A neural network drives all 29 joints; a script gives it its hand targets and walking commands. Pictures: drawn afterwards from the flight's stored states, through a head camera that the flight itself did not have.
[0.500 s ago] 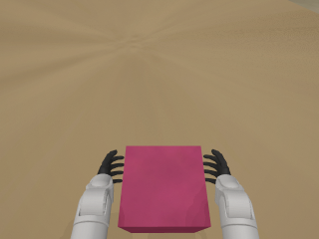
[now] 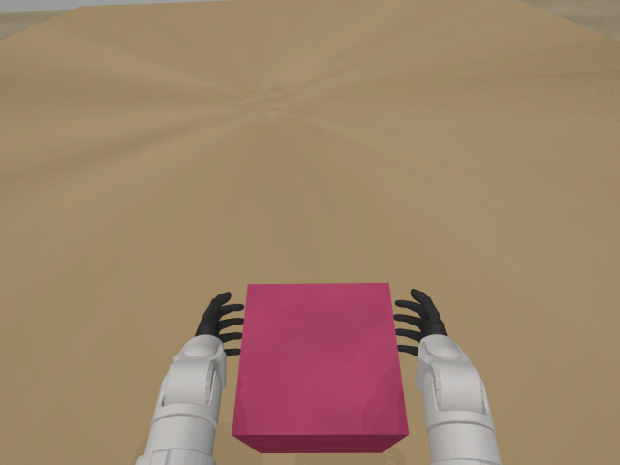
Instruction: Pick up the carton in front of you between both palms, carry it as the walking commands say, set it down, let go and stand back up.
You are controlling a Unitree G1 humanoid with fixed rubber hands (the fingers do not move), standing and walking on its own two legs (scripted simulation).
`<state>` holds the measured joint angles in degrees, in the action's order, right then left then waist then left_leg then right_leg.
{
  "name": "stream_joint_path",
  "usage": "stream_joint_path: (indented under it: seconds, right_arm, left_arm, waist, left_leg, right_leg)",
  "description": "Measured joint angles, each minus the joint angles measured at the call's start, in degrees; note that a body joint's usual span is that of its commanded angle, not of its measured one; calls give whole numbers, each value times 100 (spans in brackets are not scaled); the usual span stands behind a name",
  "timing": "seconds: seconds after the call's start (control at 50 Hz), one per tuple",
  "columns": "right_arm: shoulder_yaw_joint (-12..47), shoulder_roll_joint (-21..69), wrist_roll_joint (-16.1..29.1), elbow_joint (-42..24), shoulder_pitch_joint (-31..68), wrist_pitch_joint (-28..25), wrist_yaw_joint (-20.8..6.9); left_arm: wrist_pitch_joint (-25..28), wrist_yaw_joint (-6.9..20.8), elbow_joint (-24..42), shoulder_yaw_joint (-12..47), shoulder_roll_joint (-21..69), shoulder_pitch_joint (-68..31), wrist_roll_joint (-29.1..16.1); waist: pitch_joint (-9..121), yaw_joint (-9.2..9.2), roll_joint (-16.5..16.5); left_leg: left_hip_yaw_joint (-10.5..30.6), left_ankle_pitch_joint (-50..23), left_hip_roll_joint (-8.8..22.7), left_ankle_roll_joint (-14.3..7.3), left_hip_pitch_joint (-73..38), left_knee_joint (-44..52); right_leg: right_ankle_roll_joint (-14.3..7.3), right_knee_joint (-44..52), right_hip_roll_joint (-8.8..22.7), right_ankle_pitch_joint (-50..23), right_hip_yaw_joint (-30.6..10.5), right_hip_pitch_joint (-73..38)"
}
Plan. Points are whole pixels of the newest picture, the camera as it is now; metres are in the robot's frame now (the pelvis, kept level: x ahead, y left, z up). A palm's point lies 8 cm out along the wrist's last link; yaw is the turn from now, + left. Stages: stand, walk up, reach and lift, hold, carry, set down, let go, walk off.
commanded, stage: hold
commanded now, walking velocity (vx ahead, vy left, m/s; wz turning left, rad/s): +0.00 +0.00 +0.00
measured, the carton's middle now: (319, 374) +0.31 +0.00 -0.09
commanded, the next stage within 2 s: set down in 0.24 s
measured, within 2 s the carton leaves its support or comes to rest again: neither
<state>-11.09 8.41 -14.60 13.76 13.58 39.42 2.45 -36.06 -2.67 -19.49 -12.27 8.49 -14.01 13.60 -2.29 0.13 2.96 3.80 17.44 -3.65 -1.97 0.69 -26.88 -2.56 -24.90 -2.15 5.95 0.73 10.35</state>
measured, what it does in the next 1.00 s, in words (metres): lowers itself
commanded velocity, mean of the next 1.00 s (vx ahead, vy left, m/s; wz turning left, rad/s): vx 0.00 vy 0.00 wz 0.00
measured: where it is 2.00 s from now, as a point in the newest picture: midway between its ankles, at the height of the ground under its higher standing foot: outside the picture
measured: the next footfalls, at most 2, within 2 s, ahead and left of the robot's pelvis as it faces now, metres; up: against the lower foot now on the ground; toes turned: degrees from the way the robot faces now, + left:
none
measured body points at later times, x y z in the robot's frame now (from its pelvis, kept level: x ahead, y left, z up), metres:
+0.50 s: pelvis +0.03 -0.03 +0.00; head -0.01 -0.06 +0.45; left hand +0.33 +0.14 +0.03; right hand +0.35 -0.16 +0.03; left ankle -0.02 +0.11 -0.74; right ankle +0.09 -0.09 -0.74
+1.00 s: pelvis -0.04 +0.02 -0.10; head +0.19 +0.00 +0.29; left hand +0.40 +0.13 -0.18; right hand +0.38 -0.16 -0.18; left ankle -0.02 +0.11 -0.74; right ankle +0.09 -0.09 -0.74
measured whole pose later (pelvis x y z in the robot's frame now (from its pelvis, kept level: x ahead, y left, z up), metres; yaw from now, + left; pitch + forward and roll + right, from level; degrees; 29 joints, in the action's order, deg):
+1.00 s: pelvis -0.04 +0.02 -0.10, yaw +3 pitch +31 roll +1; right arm -26.4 6.0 -13.0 31.5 41.1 8.6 4.0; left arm -7.7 -10.2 -35.6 -21.0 8.1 -41.1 11.2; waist 0.6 -4.2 3.8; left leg 2.2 26.1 -8.4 -2.6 69.0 -64.7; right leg 0.8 -58.2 -2.5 12.5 -3.9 76.1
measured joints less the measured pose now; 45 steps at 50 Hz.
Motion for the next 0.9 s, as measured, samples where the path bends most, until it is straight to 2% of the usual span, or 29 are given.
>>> stream_joint_path:
  seconds: [0.16, 0.32, 0.4, 0.46, 0.52, 0.6, 0.7, 0.82, 0.9]
  right_arm:
    - [11, -5, -19, -86, -20, 54, 50]
    - [22, 13, 13, -74, 66, 164, 55]
    - [-80, 42, -4, 95, 189, 101, 22]
    - [-389, 112, -134, 475, 458, -59, -20]
    - [-965, 261, -449, 1020, 903, -360, -39]
    - [-1691, 432, -929, 1595, 1480, -984, 14]
    - [-1923, 302, -1141, 1986, 1877, -1890, 12]
    - [-1612, 9, -537, 1895, 2096, -2902, 123]
    - [-1490, -140, -40, 1814, 2388, -3147, 212]
  left_arm:
    - [-51, 97, -40, -87, 27, -120, 29]
    - [-93, 204, -29, -191, 28, -117, 125]
    - [-101, 253, -30, -240, 29, -127, 183]
    - [-2, 344, -316, -479, 84, -350, 341]
    - [288, 417, -865, -982, 222, -783, 667]
    - [882, 379, -1472, -1621, 373, -1363, 1139]
    - [1749, 266, -1893, -1884, 392, -1842, 1367]
    - [2680, -193, -1822, -1337, 222, -2132, 691]
    - [2933, -574, -1712, -993, 90, -2372, 138]
  waist:
    - [31, -68, 100]
    - [171, -88, -13]
    - [215, -77, -36]
    - [187, -88, 4]
    - [117, -143, 82]
    - [-70, -245, 176]
    - [-118, -284, 197]
    - [-124, -320, 39]
    - [-9, -372, -10]
  left_leg:
    - [186, 25, 76, 88, -36, 79]
    - [383, -21, 157, 124, -83, 310]
    - [457, -37, 177, 141, -93, 376]
    - [492, 16, 164, 128, 5, 253]
    - [507, 151, 123, 104, 300, -96]
    - [451, 367, 52, 165, 967, -734]
    - [251, 455, -58, 121, 2435, -1535]
    - [12, 564, -255, 9, 4508, -2386]
    - [-93, 638, -368, -24, 5715, -2988]
  right_leg:
    - [-92, 7, -97, 109, 69, -46]
    - [-175, 184, -201, 136, 128, -112]
    - [-197, 265, -230, 130, 143, -146]
    - [-183, 210, -235, 160, 147, -90]
    - [-150, -30, -226, 253, 145, 148]
    - [-112, -556, -225, 406, 69, 776]
    - [-47, -1261, -205, 461, -102, 2236]
    - [136, -2014, -103, 406, -324, 4294]
    - [246, -2571, -63, 453, -431, 5482]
